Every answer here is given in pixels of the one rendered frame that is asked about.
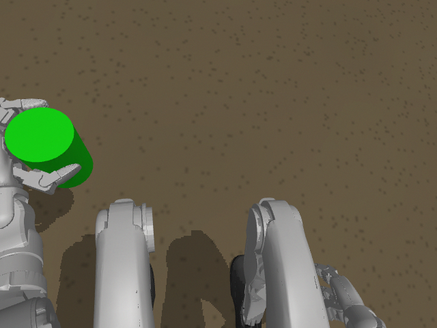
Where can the left robot hand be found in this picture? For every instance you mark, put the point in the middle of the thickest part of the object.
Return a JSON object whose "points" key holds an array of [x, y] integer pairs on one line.
{"points": [[13, 170]]}

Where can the left robot arm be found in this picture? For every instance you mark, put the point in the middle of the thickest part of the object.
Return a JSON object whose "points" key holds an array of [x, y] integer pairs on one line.
{"points": [[23, 288]]}

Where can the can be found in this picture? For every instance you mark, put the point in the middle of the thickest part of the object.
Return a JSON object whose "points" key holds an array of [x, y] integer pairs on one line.
{"points": [[45, 139]]}

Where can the right robot hand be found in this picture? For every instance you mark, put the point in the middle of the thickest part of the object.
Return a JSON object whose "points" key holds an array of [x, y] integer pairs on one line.
{"points": [[340, 296]]}

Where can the right robot arm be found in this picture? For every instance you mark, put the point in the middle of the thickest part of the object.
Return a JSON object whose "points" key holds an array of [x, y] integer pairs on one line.
{"points": [[360, 316]]}

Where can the right robot foot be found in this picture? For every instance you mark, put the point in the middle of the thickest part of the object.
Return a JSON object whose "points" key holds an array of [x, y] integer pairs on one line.
{"points": [[237, 286]]}

